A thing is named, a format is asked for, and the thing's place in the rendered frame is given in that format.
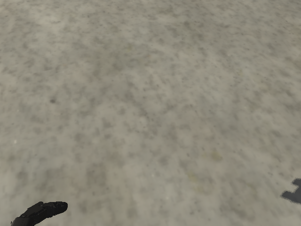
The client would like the left robot hand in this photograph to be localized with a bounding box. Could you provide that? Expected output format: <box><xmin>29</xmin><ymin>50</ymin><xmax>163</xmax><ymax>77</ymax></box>
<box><xmin>10</xmin><ymin>202</ymin><xmax>68</xmax><ymax>226</ymax></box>

